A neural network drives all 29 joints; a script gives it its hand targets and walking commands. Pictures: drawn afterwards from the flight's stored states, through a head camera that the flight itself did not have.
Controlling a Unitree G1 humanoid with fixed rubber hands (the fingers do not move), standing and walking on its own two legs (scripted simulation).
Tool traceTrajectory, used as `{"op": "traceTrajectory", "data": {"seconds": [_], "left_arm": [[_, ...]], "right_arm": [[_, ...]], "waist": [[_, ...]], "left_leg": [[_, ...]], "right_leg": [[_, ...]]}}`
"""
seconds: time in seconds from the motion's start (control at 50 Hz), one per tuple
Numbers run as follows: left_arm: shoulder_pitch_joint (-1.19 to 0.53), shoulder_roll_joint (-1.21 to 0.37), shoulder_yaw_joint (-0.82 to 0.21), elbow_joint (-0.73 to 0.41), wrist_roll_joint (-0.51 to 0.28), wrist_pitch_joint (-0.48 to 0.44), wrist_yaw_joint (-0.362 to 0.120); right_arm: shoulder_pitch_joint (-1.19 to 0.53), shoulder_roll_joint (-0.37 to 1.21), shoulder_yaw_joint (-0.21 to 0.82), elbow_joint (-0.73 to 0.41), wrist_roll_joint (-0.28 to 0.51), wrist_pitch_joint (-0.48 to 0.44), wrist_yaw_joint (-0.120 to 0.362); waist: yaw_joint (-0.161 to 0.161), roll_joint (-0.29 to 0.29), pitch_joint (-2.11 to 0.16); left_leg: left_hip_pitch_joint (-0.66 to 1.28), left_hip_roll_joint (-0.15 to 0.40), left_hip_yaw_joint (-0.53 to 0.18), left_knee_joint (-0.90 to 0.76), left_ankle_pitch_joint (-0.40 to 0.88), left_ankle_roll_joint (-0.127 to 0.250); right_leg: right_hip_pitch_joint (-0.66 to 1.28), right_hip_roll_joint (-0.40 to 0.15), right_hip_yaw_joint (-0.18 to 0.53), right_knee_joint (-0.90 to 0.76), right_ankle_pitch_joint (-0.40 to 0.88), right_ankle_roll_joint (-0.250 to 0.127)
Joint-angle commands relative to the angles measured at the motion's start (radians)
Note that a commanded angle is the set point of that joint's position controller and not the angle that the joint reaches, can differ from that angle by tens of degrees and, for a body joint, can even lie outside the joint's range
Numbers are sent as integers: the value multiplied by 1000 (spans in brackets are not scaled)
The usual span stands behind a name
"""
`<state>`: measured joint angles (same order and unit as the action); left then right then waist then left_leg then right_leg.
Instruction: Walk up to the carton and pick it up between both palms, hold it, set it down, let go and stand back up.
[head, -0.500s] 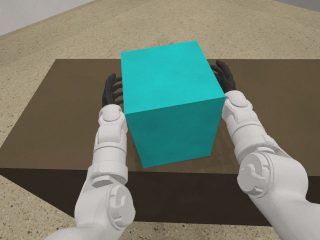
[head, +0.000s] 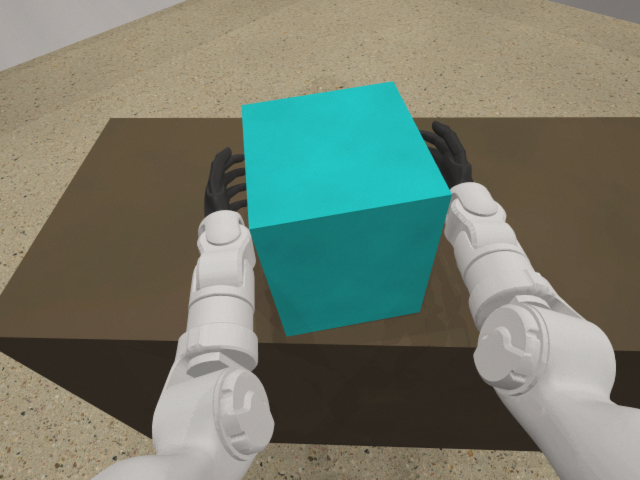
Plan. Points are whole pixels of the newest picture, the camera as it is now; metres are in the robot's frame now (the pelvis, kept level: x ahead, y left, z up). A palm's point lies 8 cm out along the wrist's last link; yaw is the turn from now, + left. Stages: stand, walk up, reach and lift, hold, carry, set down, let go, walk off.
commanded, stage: set down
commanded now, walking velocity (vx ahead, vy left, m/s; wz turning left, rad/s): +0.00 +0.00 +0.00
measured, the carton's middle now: (337, 216) +0.44 +0.02 +0.06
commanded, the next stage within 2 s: none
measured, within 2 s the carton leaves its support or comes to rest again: rests again in 0.62 s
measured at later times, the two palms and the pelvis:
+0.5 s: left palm (223, 212) +0.41 +0.16 +0.11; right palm (454, 186) +0.44 -0.13 +0.12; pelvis +0.00 +0.00 +0.00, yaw +0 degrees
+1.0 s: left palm (236, 216) +0.42 +0.15 +0.08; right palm (470, 192) +0.47 -0.16 +0.08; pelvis +0.00 +0.01 +0.00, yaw -3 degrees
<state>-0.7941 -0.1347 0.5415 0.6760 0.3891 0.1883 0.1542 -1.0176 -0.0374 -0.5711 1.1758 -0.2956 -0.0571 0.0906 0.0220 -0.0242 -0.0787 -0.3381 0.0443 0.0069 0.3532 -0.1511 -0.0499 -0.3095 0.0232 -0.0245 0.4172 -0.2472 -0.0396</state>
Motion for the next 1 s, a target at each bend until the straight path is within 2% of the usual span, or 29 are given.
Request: {"op": "traceTrajectory", "data": {"seconds": [0.0, 0.28, 0.32, 0.42, 0.46, 0.5, 0.52, 0.62, 0.68, 0.72, 0.8, 0.84, 0.94, 0.98], "left_arm": [[-515, -398, -142, -56, 45, -43, -76], [-458, -386, -113, -42, 57, -40, -84], [-450, -376, -116, -41, 55, -39, -84], [-444, -249, -84, -42, 42, -49, -57], [-433, -172, -84, -42, 26, -54, -30], [-422, -34, -107, -48, -17, -68, 15], [-430, 33, -123, -44, -45, -75, 43], [-536, 145, -266, 14, -198, -76, 137], [-543, 131, -325, 7, -266, -72, 160], [-545, 148, -341, 44, -299, -67, 164], [-539, 160, -359, 57, -337, -75, 160], [-531, 166, -361, 57, -351, -83, 155], [-486, 172, -354, 33, -347, -108, 136], [-430, 171, -353, 8, -352, -116, 126]], "right_arm": [[-395, 387, 131, -49, -71, -43, 153], [-360, 383, 137, -61, -74, -31, 159], [-349, 364, 129, -60, -75, -28, 158], [-355, 219, 115, -79, -53, -26, 133], [-348, 124, 128, -73, -20, -22, 112], [-356, -39, 162, -70, 47, -30, 74], [-376, -131, 185, -62, 90, -33, 48], [-517, -322, 383, 13, 375, -24, -38], [-564, -369, 498, -10, 504, -26, -61], [-577, -394, 552, -7, 559, -15, -68], [-586, -439, 612, -15, 611, -6, -67], [-597, -456, 630, -40, 619, -13, -68], [-570, -481, 660, -62, 635, -44, -69], [-535, -489, 685, -86, 647, -60, -68]], "waist": [[115, 5, -518], [121, -9, -481], [116, -8, -480], [128, -17, -483], [129, -7, -478], [137, 7, -511], [138, 12, -524], [151, 59, -580], [155, 66, -605], [166, 45, -595], [175, 16, -645], [178, -2, -689], [170, -12, -773], [169, -31, -797]], "left_leg": [[312, -11, 129, 15, 415, 39], [302, -17, 128, 5, 406, 47], [305, -18, 130, 4, 403, 47], [292, -22, 131, 3, 394, 52], [295, -22, 127, 12, 412, 47], [286, -19, 125, 27, 429, 42], [278, -17, 123, 36, 439, 35], [257, -4, 100, 92, 445, -3], [248, 3, 92, 116, 446, -20], [227, 9, 91, 123, 429, -16], [204, 14, 94, 132, 427, -12], [202, 13, 94, 142, 452, -13], [172, -5, 96, 165, 549, -23], [158, -7, 92, 168, 596, -20]], "right_leg": [[77, 8, -57, -82, 473, 87], [94, 10, -49, -81, 479, 87], [86, 11, -49, -84, 475, 85], [89, 11, -32, -82, 481, 86], [80, 15, -26, -77, 483, 85], [76, 19, -14, -71, 509, 80], [66, 24, -10, -67, 509, 73], [-22, 66, 24, -67, 474, 33], [-40, 88, 29, -66, 476, 17], [-67, 96, 35, -73, 450, 9], [-69, 99, 40, -68, 460, 0], [-55, 98, 46, -59, 506, 0], [38, 91, 60, -20, 725, 17], [98, 88, 64, 5, 857, 31]]}}
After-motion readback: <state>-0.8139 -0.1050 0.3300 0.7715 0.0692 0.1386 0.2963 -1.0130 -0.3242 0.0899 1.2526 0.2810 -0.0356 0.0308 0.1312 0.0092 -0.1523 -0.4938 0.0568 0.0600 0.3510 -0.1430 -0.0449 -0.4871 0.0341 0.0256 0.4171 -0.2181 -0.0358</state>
